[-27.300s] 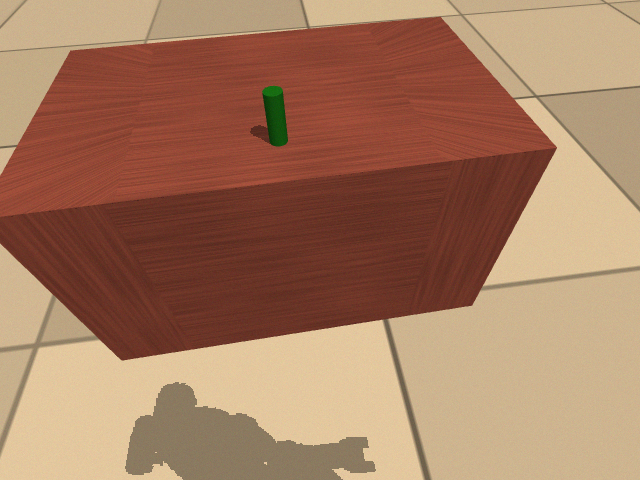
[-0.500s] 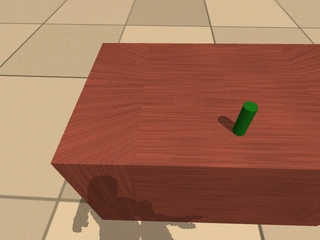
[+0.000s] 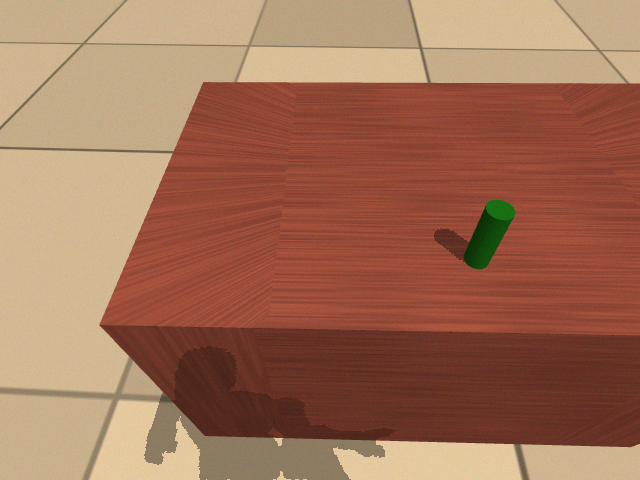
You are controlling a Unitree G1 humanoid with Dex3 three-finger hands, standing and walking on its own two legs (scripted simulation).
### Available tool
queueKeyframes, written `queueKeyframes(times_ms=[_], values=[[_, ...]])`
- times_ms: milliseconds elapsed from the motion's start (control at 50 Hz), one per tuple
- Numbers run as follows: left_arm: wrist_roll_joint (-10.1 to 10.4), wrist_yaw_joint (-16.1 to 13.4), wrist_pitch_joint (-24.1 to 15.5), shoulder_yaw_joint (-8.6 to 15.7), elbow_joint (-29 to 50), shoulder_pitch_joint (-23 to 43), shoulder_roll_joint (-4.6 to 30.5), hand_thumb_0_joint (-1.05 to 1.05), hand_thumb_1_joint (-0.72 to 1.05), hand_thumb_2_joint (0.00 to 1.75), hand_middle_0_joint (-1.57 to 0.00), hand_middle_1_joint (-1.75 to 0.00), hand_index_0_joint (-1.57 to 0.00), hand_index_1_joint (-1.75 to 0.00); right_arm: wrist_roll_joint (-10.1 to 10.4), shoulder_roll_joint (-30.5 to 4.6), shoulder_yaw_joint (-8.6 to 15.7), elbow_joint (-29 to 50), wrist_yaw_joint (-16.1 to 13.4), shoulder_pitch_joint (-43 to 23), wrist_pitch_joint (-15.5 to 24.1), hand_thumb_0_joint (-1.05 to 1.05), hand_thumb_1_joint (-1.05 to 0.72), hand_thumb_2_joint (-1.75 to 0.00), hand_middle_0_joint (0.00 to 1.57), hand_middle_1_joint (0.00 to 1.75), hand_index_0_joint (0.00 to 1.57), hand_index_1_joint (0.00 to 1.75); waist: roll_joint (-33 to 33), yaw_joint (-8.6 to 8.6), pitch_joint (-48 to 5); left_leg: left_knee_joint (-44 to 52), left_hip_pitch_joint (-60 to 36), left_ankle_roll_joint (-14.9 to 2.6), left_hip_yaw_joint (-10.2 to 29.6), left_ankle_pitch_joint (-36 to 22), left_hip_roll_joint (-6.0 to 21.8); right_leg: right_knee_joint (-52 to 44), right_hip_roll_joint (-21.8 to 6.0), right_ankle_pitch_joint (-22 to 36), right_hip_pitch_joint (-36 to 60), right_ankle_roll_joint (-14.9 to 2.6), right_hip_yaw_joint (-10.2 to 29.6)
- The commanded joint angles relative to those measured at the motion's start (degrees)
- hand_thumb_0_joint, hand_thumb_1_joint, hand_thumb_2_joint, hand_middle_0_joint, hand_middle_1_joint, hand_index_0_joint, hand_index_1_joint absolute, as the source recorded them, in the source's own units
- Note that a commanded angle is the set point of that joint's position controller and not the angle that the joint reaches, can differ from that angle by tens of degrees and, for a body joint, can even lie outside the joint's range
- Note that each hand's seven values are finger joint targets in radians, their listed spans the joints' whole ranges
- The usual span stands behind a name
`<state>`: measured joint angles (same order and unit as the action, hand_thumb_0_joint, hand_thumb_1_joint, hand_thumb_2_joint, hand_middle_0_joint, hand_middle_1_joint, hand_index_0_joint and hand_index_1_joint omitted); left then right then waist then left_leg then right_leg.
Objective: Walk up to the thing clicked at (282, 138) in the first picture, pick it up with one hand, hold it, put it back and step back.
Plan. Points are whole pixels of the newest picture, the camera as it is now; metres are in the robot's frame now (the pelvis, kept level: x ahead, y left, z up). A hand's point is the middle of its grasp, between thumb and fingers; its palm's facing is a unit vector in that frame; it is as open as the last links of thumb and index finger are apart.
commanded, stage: stand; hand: right
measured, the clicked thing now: (487, 236) +0.46 -0.25 -0.02
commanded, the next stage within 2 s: step back in 1.94 s
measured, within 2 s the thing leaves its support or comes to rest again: neither
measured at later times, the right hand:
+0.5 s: hand out of the picture +0.07 -0.25 -0.16, palm faces -0.01 +0.94 -0.35, open 7.4 cm
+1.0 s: hand out of the picture +0.08 -0.25 -0.16, palm faces -0.01 +0.94 -0.34, open 7.4 cm
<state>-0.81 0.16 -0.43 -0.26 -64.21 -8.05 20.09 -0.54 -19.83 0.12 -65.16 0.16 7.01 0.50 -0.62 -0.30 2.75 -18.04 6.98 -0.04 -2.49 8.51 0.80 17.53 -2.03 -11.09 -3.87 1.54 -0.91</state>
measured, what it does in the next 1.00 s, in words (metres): stands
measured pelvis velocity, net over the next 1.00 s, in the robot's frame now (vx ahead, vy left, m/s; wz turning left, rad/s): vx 0.01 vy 0.00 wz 0.00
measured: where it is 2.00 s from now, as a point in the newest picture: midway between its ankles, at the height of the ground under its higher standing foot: outside the picture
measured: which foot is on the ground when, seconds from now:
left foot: down 0.00-1.00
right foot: down 0.00-1.00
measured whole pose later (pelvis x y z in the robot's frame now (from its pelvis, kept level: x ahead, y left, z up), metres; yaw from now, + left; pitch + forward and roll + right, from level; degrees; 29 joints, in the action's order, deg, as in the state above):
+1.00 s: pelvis +0.01 +0.00 +0.00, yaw +0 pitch -2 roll +0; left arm -0.7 0.0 -0.5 -0.4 -63.7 -7.5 20.1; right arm -0.5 -19.8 0.4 -65.2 0.1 6.2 0.6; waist -0.4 -0.2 2.6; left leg -17.6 6.4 0.1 -2.7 9.1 0.7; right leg 17.6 -2.1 -11.9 -3.7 1.5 -0.7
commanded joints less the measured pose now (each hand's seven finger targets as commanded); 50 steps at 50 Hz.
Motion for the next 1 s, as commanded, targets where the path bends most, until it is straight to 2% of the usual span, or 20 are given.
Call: queueKeyframes(times_ms=[0, 120, 160, 260, 380, 540, 600, 680, 700, 800, 980], values=[[-0.05, -0.69, -0.95, 2.36, 3.56, 1.84, 12.09, 0.0, 0.9, 0.9, -0.2, -0.3, -0.2, -0.3, -0.13, -12.64, 2.1, 3.57, -0.75, -2.2, 1.36, 0.0, -0.9, -0.9, 0.2, 0.3, 0.2, 0.3, 0.67, 0.16, -3.12, 2.61, -1.68, -1.19, 6.44, -5.07, 7.02, -3.34, -6.06, 5.29, -2.42, -2.44, 4.71], [0.0, -0.72, -1.08, 2.25, 3.72, 2.01, 12.16, 0.0, 0.9, 0.9, -0.2, -0.3, -0.2, -0.3, -0.07, -12.37, 2.05, 3.52, -0.72, -2.6, 1.42, 0.0, -0.9, -0.9, 0.2, 0.3, 0.2, 0.3, 0.57, 0.19, -3.54, 2.21, -2.45, -1.05, 6.45, -7.88, 7.21, -3.0, -5.97, 7.3, -2.28, -2.37, 4.42], [0.03, -0.71, -1.03, 2.22, 3.43, 1.71, 11.92, 0.0, 0.9, 0.9, -0.2, -0.3, -0.2, -0.3, -0.08, -12.55, 2.02, 3.37, -0.72, -1.89, 1.33, 0.0, -0.9, -0.9, 0.2, 0.3, 0.2, 0.3, 0.57, 0.07, -3.02, 2.27, -1.7, -1.3, 6.24, -5.66, 7.09, -3.61, -6.24, 6.23, -2.05, -2.39, 4.82], [0.16, -0.71, -1.01, 2.21, 3.63, 1.95, 12.02, 0.0, 0.9, 0.9, -0.2, -0.3, -0.2, -0.3, -0.04, -12.42, 2.06, 3.6, -0.7, -2.41, 1.36, 0.0, -0.9, -0.9, 0.2, 0.3, 0.2, 0.3, 0.59, 0.2, -3.69, 2.2, -2.41, -1.14, 6.45, -7.09, 7.35, -3.13, -6.08, 6.32, -1.84, -2.5, 4.47], [0.02, -0.64, -0.99, 2.28, 3.58, 1.66, 11.91, 0.0, 0.9, 0.9, -0.2, -0.3, -0.2, -0.3, -0.11, -12.8, 2.13, 3.42, -0.72, -2.24, 1.34, 0.0, -0.9, -0.9, 0.2, 0.3, 0.2, 0.3, 1.22, 0.24, -3.04, 2.6, -1.69, -1.17, 6.24, -5.21, 7.03, -3.54, -6.2, 5.98, -1.85, -2.42, 4.69], [0.02, -0.67, -1.04, 2.23, 3.94, 2.05, 12.02, 0.0, 0.9, 0.9, -0.2, -0.3, -0.2, -0.3, -0.11, -12.71, 2.11, 3.46, -0.76, -2.58, 1.58, 0.0, -0.9, -0.9, 0.2, 0.3, 0.2, 0.3, 0.95, 0.29, -4.57, 2.18, -3.4, -1.02, 6.1, -9.05, 7.36, -2.74, -6.24, 8.18, -1.87, -2.36, 4.52], [-0.02, -0.65, -0.84, 2.2, 3.66, 1.61, 11.81, 0.0, 0.9, 0.9, -0.2, -0.3, -0.2, -0.3, -0.08, -12.77, 2.18, 3.33, -0.81, -2.72, 1.44, 0.0, -0.9, -0.9, 0.2, 0.3, 0.2, 0.3, 1.05, 0.4, -3.2, 2.86, -2.43, -1.06, 6.28, -5.56, 7.09, -3.15, -6.16, 5.96, -2.65, -2.4, 4.45], [0.04, -0.69, -0.98, 2.05, 3.71, 1.83, 11.66, 0.0, 0.9, 0.9, -0.2, -0.3, -0.2, -0.3, -0.11, -12.76, 2.24, 3.31, -0.71, -2.7, 1.49, 0.0, -0.9, -0.9, 0.2, 0.3, 0.2, 0.3, 0.78, 0.4, -3.96, 2.36, -3.01, -1.1, 6.35, -8.57, 7.39, -2.83, -6.14, 6.99, -2.28, -2.36, 4.28], [0.0, -0.72, -0.94, 2.24, 3.71, 2.1, 12.1, 0.0, 0.9, 0.9, -0.2, -0.3, -0.2, -0.3, -0.1, -12.73, 2.32, 3.23, -0.78, -2.29, 1.47, 0.0, -0.9, -0.9, 0.2, 0.3, 0.2, 0.3, 0.56, 0.13, -3.74, 2.5, -2.62, -1.09, 6.1, -7.48, 7.17, -2.97, -6.31, 7.03, -2.05, -2.43, 4.65], [0.11, -0.71, -1.03, 2.12, 3.79, 1.79, 12.01, 0.0, 0.9, 0.9, -0.2, -0.3, -0.2, -0.3, -0.07, -12.59, 2.3, 3.37, -0.74, -2.66, 1.56, 0.0, -0.9, -0.9, 0.2, 0.3, 0.2, 0.3, 0.62, 0.28, -4.82, 2.11, -3.98, -1.18, 6.07, -9.89, 7.48, -2.34, -6.28, 8.76, -1.88, -2.48, 4.34], [0.0, -0.87, -1.06, 2.16, 4.04, 2.31, 12.06, 0.0, 0.9, 0.9, -0.2, -0.3, -0.2, -0.3, -0.09, -12.53, 2.43, 3.39, -0.74, -2.39, 1.41, 0.0, -0.9, -0.9, 0.2, 0.3, 0.2, 0.3, 0.84, 0.08, -4.12, 2.1, -3.09, -1.1, 5.77, -8.9, 7.27, -2.87, -6.39, 8.74, -1.8, -2.42, 4.61]])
